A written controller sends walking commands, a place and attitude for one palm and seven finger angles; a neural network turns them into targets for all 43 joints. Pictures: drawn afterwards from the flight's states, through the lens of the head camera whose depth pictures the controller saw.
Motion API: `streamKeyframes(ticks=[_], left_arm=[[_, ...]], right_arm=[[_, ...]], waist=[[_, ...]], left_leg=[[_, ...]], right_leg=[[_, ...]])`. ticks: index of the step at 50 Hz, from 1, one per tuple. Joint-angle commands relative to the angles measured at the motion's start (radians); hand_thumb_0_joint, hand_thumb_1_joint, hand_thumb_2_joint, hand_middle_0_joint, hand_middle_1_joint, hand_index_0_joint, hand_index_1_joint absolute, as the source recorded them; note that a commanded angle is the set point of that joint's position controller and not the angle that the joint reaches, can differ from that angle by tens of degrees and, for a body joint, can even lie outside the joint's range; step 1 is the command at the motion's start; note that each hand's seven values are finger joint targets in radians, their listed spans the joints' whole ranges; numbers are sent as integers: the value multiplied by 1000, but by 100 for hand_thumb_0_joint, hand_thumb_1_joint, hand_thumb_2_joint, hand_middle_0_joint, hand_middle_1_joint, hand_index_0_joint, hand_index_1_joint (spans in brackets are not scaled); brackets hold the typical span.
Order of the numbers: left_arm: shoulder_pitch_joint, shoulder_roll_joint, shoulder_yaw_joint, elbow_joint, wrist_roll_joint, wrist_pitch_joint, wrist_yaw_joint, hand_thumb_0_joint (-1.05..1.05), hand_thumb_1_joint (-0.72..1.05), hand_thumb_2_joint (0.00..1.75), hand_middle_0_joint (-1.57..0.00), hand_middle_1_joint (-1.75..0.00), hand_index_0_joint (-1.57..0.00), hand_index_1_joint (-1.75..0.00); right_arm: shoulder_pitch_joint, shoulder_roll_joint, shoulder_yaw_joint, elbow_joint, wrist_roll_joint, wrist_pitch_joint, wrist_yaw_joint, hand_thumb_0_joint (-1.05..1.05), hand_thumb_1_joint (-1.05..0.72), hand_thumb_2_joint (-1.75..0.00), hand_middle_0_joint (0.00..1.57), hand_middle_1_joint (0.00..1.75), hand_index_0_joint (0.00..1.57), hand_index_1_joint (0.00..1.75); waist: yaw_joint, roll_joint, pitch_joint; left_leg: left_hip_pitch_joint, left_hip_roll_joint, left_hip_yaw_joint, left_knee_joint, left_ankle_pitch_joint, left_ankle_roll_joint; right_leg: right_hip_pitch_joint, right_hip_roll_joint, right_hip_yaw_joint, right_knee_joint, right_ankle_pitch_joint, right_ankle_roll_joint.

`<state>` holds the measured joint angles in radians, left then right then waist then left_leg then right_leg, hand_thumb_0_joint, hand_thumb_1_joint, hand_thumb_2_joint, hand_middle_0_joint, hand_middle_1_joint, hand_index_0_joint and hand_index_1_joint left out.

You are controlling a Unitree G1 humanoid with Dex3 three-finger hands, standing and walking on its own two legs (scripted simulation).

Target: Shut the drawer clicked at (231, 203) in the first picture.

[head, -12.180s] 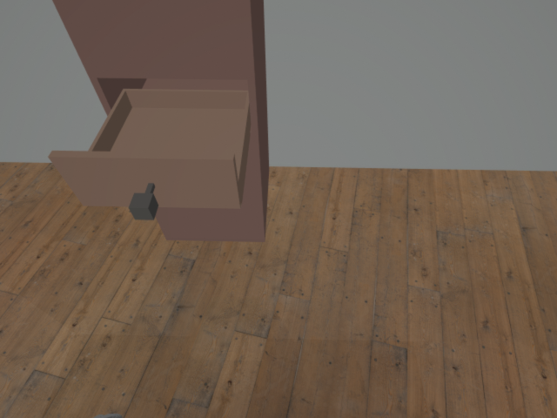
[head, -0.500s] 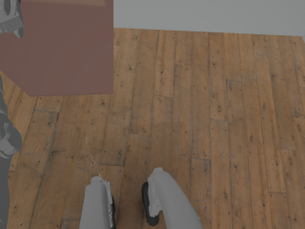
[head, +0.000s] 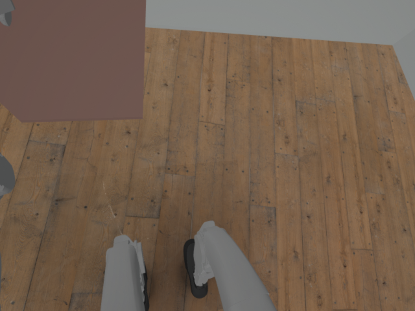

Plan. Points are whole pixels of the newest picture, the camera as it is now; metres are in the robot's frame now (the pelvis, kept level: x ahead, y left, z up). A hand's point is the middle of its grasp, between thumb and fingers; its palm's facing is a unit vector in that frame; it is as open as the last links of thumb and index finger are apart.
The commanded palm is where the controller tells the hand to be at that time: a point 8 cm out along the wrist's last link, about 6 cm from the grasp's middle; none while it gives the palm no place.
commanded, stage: pull the fist back off the drawer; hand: left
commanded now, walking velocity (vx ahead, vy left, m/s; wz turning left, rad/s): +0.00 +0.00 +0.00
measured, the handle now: out of the picture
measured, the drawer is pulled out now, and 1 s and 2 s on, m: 0.00 0.00 0.00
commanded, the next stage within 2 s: draw the hand back to the body in 0.44 s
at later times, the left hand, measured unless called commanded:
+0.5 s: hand (3, 5) +0.58 +0.22 +0.08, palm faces +0.02 -1.00 -0.03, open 3.3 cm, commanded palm +0.56 +0.24 +0.08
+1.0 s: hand out of the picture +0.44 +0.22 +0.17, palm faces +0.01 -1.00 -0.04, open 3.3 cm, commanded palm +0.40 +0.27 +0.18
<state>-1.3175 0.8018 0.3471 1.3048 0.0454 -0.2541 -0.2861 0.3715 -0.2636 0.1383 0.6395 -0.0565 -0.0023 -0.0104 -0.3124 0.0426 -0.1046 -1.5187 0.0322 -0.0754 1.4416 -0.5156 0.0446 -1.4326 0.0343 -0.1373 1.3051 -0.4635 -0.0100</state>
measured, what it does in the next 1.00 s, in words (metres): rises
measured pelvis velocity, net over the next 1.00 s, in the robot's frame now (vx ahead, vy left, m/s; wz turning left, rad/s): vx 0.07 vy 0.00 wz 0.06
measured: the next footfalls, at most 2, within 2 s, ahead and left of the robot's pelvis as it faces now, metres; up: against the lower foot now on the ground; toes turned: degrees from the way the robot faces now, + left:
none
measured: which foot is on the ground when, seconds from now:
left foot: down 0.00-1.00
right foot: down 0.00-1.00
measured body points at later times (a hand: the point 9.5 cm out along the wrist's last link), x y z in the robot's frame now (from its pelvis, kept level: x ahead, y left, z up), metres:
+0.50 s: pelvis +0.04 +0.00 +0.03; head +0.22 +0.04 +0.44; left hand +0.57 +0.28 +0.08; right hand +0.04 -0.26 -0.07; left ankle +0.06 +0.09 -0.58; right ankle +0.07 -0.12 -0.58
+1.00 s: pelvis +0.07 +0.00 +0.10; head +0.15 +0.01 +0.55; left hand +0.44 +0.27 +0.18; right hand +0.20 -0.25 +0.00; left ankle +0.06 +0.09 -0.58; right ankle +0.07 -0.12 -0.58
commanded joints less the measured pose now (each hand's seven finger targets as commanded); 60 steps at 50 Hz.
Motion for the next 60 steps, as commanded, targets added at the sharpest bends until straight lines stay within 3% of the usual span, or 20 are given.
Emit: streamKeyframes(ticks=[1, 5, 8, 17, 19, 22, 26, 28, 31, 32, 35, 38, 44, 45, 52, 53, 54, 55, 57, 60], left_arm=[[-539, 146, 41, -268, -28, -68, 29, 0, 90, 90, -140, -160, -140, -160], [-455, 132, 52, -288, -41, -64, 21, 0, 90, 90, -140, -160, -140, -160], [-381, 176, 101, -324, -55, -79, 14, 0, 90, 90, -140, -160, -140, -160], [-84, 125, 148, -401, -107, -124, -9, 0, 90, 90, -140, -160, -140, -160], [-82, 101, 137, -409, -119, -135, -12, 0, 90, 90, -140, -160, -140, -160], [-91, 77, 131, -445, -125, -169, -10, 0, 90, 90, -140, -160, -140, -160], [-74, 0, 89, -405, -138, -184, -16, 0, 90, 90, -140, -160, -140, -160], [0, 10, 104, -431, -142, -183, -22, 0, 90, 90, -140, -160, -140, -160], [200, -3, 113, -674, -176, -172, -28, 0, 90, 90, -140, -160, -140, -160], [278, -31, 101, -747, -194, -153, -28, 0, 90, 90, -140, -160, -140, -160], [443, -94, 77, -868, -244, -88, -16, 0, 90, 90, -140, -160, -140, -160], [495, -144, 56, -894, -263, -69, 21, 0, 90, 90, -140, -160, -140, -160], [628, -238, -27, -938, -279, -119, 13, 0, 90, 90, -140, -160, -140, -160], [660, -263, -51, -927, -286, -112, -1, 0, 90, 90, -140, -160, -140, -160], [858, -249, -20, -1061, -347, -57, -39, 0, 90, 90, -140, -160, -140, -160], [883, -167, -28, -1142, -205, -15, 103, 0, 90, 90, -140, -160, -140, -160], [923, -251, -73, -1206, -194, 16, 179, 0, 90, 90, -140, -160, -140, -160], [978, -288, -104, -1246, -175, 44, 233, 0, 90, 90, -140, -160, -140, -160], [1036, -276, -100, -1288, -155, 88, 308, 0, 90, 90, -140, -160, -140, -160], [1077, -267, -88, -1383, -133, 118, 372, 0, 90, 90, -140, -160, -140, -160]], right_arm=[[244, -241, -90, -6, -6, -5, -5, 0, -90, -90, 20, 30, 20, 30], [237, -236, -97, -17, 0, 3, 3, 0, -90, -90, 20, 30, 20, 30], [239, -233, -100, -27, 3, 9, 8, 0, -90, -90, 20, 30, 20, 30], [205, -213, -124, -57, 22, 37, 25, 0, -90, -90, 20, 30, 20, 30], [195, -207, -129, -54, 25, 41, 25, 0, -90, -90, 20, 30, 20, 30], [191, -204, -140, -44, 26, 45, 24, 0, -90, -90, 20, 30, 20, 30], [192, -201, -148, -31, 24, 53, 23, 0, -90, -90, 20, 30, 20, 30], [185, -202, -150, -48, 29, 64, 25, 0, -90, -90, 20, 30, 20, 30], [165, -193, -170, -106, 47, 75, 34, 0, -90, -90, 20, 30, 20, 30], [157, -184, -172, -124, 57, 77, 39, 0, -90, -90, 20, 30, 20, 30], [122, -170, -176, -155, 82, 70, 34, 0, -90, -90, 20, 30, 20, 30], [86, -162, -172, -158, 91, 54, 18, 0, -90, -90, 20, 30, 20, 30], [27, -149, -166, -170, 98, 26, 2, 0, -90, -90, 20, 30, 20, 30], [16, -148, -164, -175, 100, 25, 1, 0, -90, -90, 20, 30, 20, 30], [-87, -137, -150, -251, 120, -3, -15, 0, -90, -90, 20, 30, 20, 30], [-165, -119, -162, -266, 115, 17, -30, 0, -90, -90, 20, 30, 20, 30], [-172, -105, -160, -283, 113, 18, -43, 0, -90, -90, 20, 30, 20, 30], [-180, -103, -160, -279, 113, 18, -52, 0, -90, -90, 20, 30, 20, 30], [-198, -105, -153, -270, 111, 22, -69, 0, -90, -90, 20, 30, 20, 30], [-228, -97, -146, -258, 104, 7, -87, 0, -90, -90, 20, 30, 20, 30]], waist=[[-47, 371, -586], [-22, 341, -589], [11, 318, -617], [85, 227, -612], [75, 187, -591], [80, 224, -612], [68, 194, -577], [107, 210, -624], [182, 266, -805], [195, 258, -821], [197, 119, -714], [187, 74, -562], [204, 105, -420], [202, 75, -391], [255, 59, -305], [316, 38, -326], [287, 36, -285], [290, 56, -271], [285, -7, -218], [295, 2, -186]], left_leg=[[697, 30, -135, -230, 153, -18], [685, 29, -116, -241, 154, -16], [692, 27, -96, -241, 226, -15], [691, 23, -39, -255, 372, -11], [670, 20, -29, -253, 369, -7], [740, 19, -32, -247, 440, -14], [768, 15, -35, -240, 491, -15], [803, 13, -30, -255, 531, -21], [1013, 15, -37, -310, 771, -39], [1050, 14, -35, -332, 831, -42], [989, 5, -2, -398, 749, -22], [942, -1, 25, -451, 607, -16], [1020, -11, 37, -540, 539, -23], [1017, -12, 36, -554, 522, -21], [1042, -21, 40, -648, 456, -17], [1089, -31, 51, -700, 446, -19], [1116, -24, 51, -735, 414, -23], [1146, -19, 53, -755, 409, -23], [1152, -16, 54, -797, 375, -16], [1218, -17, 61, -850, 399, -14]], right_leg=[[99, 26, 48, -147, 58, -30], [144, 28, 54, -164, 57, -29], [216, 30, 60, -174, 86, -29], [379, 32, 79, -203, 197, -23], [402, 32, 86, -211, 213, -18], [378, 28, 85, -201, 256, -20], [356, 26, 82, -204, 280, -19], [401, 24, 84, -207, 304, -22], [536, 27, 84, -241, 429, -25], [587, 28, 81, -265, 477, -21], [724, 29, 84, -338, 532, -6], [747, 28, 87, -387, 479, -2], [807, 25, 89, -457, 428, -13], [822, 25, 86, -471, 422, -13], [948, 12, 86, -534, 411, -19], [998, -15, 130, -593, 359, -32], [993, -18, 123, -620, 339, -28], [1015, -22, 123, -638, 338, -27], [1068, -23, 123, -678, 337, -22], [1139, -31, 122, -727, 376, -21]])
